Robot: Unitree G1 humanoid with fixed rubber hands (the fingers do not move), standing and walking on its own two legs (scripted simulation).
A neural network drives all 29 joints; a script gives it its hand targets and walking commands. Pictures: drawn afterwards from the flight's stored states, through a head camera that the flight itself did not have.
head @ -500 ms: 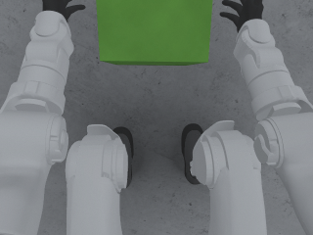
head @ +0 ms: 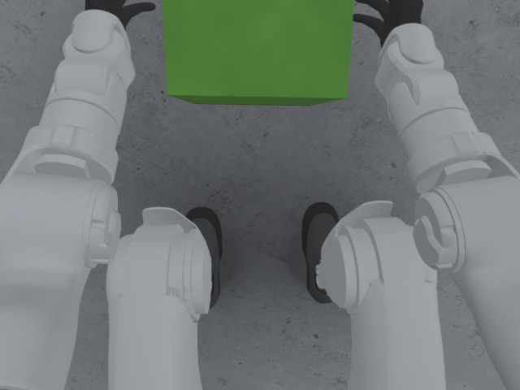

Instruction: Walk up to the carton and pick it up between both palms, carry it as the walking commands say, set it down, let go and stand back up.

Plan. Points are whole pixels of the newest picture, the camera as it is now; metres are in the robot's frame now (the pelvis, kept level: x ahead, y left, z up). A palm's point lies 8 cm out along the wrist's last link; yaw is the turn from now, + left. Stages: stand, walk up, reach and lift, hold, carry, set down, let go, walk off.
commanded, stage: reach and lift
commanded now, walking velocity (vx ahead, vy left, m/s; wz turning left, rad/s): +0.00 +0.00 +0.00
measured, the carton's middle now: (255, 35) +0.53 +0.02 -0.26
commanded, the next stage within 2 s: none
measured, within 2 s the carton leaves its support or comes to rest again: leaves its support in 0.92 s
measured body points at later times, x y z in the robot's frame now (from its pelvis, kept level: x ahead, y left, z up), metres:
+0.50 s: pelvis +0.00 +0.00 +0.00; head +0.37 +0.02 +0.25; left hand +0.55 +0.17 -0.20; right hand +0.54 -0.13 -0.19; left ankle +0.11 +0.12 -0.33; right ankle +0.12 -0.12 -0.33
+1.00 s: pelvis +0.01 +0.00 -0.01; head +0.36 +0.03 +0.27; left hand +0.54 +0.17 -0.18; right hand +0.54 -0.13 -0.17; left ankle +0.11 +0.12 -0.33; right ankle +0.12 -0.12 -0.33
